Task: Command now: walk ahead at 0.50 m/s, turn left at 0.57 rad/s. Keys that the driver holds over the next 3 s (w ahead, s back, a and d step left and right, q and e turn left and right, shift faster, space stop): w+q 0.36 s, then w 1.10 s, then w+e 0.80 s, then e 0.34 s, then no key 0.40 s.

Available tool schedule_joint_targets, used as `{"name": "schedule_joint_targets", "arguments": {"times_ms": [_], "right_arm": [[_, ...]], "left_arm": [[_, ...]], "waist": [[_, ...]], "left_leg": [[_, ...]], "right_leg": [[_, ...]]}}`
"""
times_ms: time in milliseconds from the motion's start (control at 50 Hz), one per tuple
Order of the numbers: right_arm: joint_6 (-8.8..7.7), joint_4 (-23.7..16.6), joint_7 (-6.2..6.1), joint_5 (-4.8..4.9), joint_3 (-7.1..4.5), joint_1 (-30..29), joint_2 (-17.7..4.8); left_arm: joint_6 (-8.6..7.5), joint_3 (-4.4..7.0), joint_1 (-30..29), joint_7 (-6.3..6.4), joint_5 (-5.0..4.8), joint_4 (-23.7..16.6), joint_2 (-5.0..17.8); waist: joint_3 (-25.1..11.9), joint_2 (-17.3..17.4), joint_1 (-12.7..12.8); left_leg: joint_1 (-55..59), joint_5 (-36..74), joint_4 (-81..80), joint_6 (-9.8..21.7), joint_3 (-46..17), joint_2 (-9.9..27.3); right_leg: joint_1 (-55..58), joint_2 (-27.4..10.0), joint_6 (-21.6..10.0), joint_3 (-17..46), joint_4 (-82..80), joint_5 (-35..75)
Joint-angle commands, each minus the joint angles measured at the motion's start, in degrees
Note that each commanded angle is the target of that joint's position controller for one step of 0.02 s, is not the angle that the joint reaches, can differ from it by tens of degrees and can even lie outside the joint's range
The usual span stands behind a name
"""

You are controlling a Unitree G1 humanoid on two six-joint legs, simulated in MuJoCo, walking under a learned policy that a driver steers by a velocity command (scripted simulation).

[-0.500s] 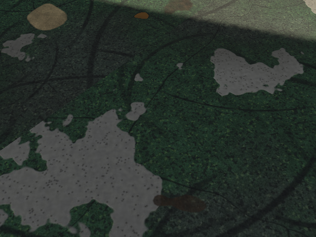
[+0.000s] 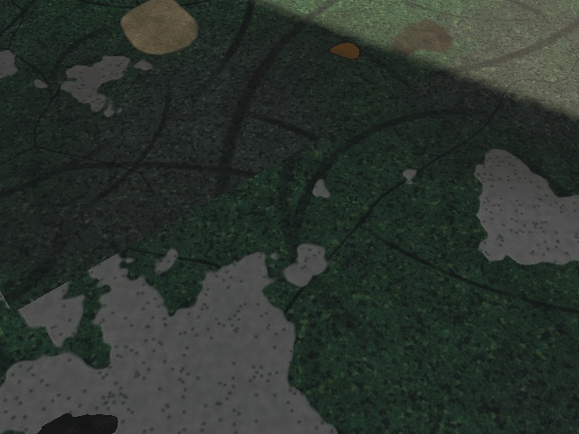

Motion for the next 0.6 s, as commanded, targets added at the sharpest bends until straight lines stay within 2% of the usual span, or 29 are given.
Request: {"name": "schedule_joint_targets", "arguments": {"times_ms": [20,60,100,120,140,160,180,200,220,240,260,280,300,320,360,420,500,560,600], "right_arm": [[-0.39,-2.81,-0.77,0.39,-3.07,1.00,-10.48],[-0.04,-2.15,-0.87,0.70,-3.03,2.18,-9.93],[0.29,-1.99,-1.10,0.64,-3.07,2.02,-9.61],[0.49,-2.09,-1.13,0.52,-3.16,1.46,-9.59],[0.67,-2.40,-1.09,0.46,-2.91,0.55,-8.73],[0.58,-2.95,-0.88,0.17,-2.03,0.33,-6.34],[0.46,-4.07,-0.82,-0.98,-0.71,1.53,-2.93],[-0.07,-5.82,-0.77,1.21,-0.11,9.42,-1.31],[0.04,-3.71,-1.02,1.66,-1.22,8.03,-7.70],[0.36,-4.40,-0.93,1.13,-2.01,1.65,-10.20],[0.61,-4.86,-0.98,0.54,-2.02,-1.10,-9.48],[0.60,-5.58,-0.75,0.07,-2.17,-3.03,-8.70],[0.78,-5.82,-0.33,0.46,-2.14,-2.66,-7.58],[1.05,-5.90,-0.09,0.85,-1.98,-2.29,-6.43],[1.55,-6.70,0.09,0.79,-1.56,-3.54,-4.63],[1.26,-7.67,0.21,0.20,-0.78,-6.58,-2.93],[-0.11,-8.60,1.54,0.06,0.22,-13.24,-1.57],[-0.65,-10.32,2.43,0.36,0.48,-18.37,-1.60],[-0.74,-11.15,2.75,0.33,0.12,-19.49,-2.73]], "left_arm": [[-1.05,0.50,-5.83,-0.54,-0.71,-4.65,3.13],[-1.49,1.00,-6.82,-0.95,-1.05,-5.22,4.53],[-1.99,1.69,-5.87,-1.24,-1.17,-5.18,6.01],[-2.26,2.09,-4.13,-1.23,-1.25,-4.85,6.62],[-2.55,2.68,-0.09,-1.04,-1.18,-3.78,7.27],[-2.87,3.56,5.80,-0.66,-0.47,-2.81,9.05],[-2.75,4.34,14.46,-0.13,0.12,-2.14,12.26],[-1.91,5.20,17.52,-0.67,0.36,0.08,15.60],[-1.67,3.91,15.30,-0.87,-0.92,-1.29,9.44],[-1.24,3.08,13.16,-0.53,-1.01,-1.76,6.44],[-0.91,2.62,10.64,-0.46,-0.40,-1.97,5.71],[-0.71,2.30,9.24,-0.34,-0.19,-1.44,4.62],[-0.81,2.07,8.72,-0.13,0.13,-1.08,4.20],[-1.03,2.10,8.64,-0.07,-0.02,-0.65,3.93],[-1.43,2.47,9.02,-0.05,-0.46,0.48,4.85],[-1.47,2.94,10.51,-0.23,-0.45,2.36,6.60],[-0.71,2.94,11.48,-0.33,-1.35,4.19,7.99],[0.13,3.17,15.28,-0.35,-2.24,6.46,9.48],[0.89,3.38,16.33,-0.28,-2.71,7.70,10.36]], "waist": [[-2.15,6.57,-0.87],[-2.17,7.05,-0.92],[-2.25,8.24,0.13],[-2.47,9.24,1.21],[-3.75,9.57,3.51],[-8.58,8.25,6.41],[-17.06,0.46,9.11],[-21.11,-20.14,4.75],[-15.66,-11.18,6.36],[-9.09,-5.90,7.86],[-5.74,-2.07,6.91],[-2.97,-1.92,6.13],[-2.40,-3.64,4.96],[-2.20,-4.70,4.61],[-1.30,-4.09,4.41],[-0.96,-1.95,4.81],[0.62,-1.33,6.71],[1.99,-1.54,8.14],[2.13,-2.46,7.32]], "left_leg": [[-5.25,9.24,-5.13,7.29,-9.02,11.43],[-1.91,6.87,-2.36,6.72,-12.38,12.74],[1.28,6.47,0.88,5.98,-15.96,14.19],[1.95,7.48,2.68,5.47,-17.25,14.47],[1.51,9.13,5.79,4.43,-17.18,13.19],[-0.89,10.17,14.17,2.58,-14.74,10.14],[-8.78,-1.75,30.69,0.19,-9.03,5.74],[-29.35,-23.80,47.40,-2.88,-3.62,0.06],[-35.19,-20.46,53.95,-3.80,-5.23,4.83],[-36.28,-14.94,54.91,-4.16,-3.49,6.58],[-34.15,-10.97,53.72,-4.53,-2.01,8.49],[-33.24,-8.47,51.17,-4.69,-1.92,9.97],[-30.67,-6.93,49.67,-4.63,-1.56,11.38],[-29.65,-6.27,48.44,-4.73,-0.68,11.90],[-30.81,-5.01,45.83,-5.21,0.38,12.58],[-32.17,0.14,37.78,-5.71,0.28,12.38],[-27.95,10.37,22.70,-4.97,4.21,11.17],[-26.48,10.23,16.44,-3.91,6.47,10.23],[-25.45,6.25,13.69,-2.33,7.19,9.32]], "right_leg": [[9.19,4.31,0.38,-2.99,-8.37,8.31],[9.66,4.67,-0.47,-1.46,-11.66,6.75],[11.02,4.74,-1.88,-0.57,-13.48,2.43],[13.16,4.81,-2.84,-0.86,-13.96,-0.28],[18.60,5.05,-4.17,-1.96,-16.17,-0.49],[29.13,1.95,-6.51,-0.11,-16.30,-0.89],[44.25,-8.41,-9.81,10.47,-15.52,-4.26],[58.16,-19.13,-18.62,38.32,-22.07,-19.24],[54.70,-18.46,-17.10,38.52,-24.44,-30.07],[48.12,-16.02,-14.63,28.41,-24.76,-27.09],[41.62,-13.60,-13.55,21.31,-25.56,-18.91],[37.20,-11.61,-13.47,16.32,-26.68,-12.79],[34.21,-10.20,-12.96,12.10,-27.97,-9.26],[32.93,-9.38,-13.15,9.19,-29.29,-7.31],[31.99,-9.61,-14.26,4.84,-31.21,-3.04],[33.02,-9.86,-15.70,0.71,-32.54,3.47],[33.37,-7.72,-14.34,-6.17,-33.06,6.80],[36.88,-9.43,-13.96,-6.56,-32.52,7.76],[40.56,-11.08,-13.28,-6.56,-30.42,12.84]]}}
Next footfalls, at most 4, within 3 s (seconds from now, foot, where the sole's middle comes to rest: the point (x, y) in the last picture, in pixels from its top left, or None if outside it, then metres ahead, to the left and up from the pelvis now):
0.16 right None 0.28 -0.15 -0.78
0.68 left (194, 422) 0.49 0.18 -0.78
1.20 right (252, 282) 0.85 0.05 -0.78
1.72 left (138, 224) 1.05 0.37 -0.78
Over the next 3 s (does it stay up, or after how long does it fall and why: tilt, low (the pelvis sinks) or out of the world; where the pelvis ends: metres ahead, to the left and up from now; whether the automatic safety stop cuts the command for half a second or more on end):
stays up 1.42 0.21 -0.01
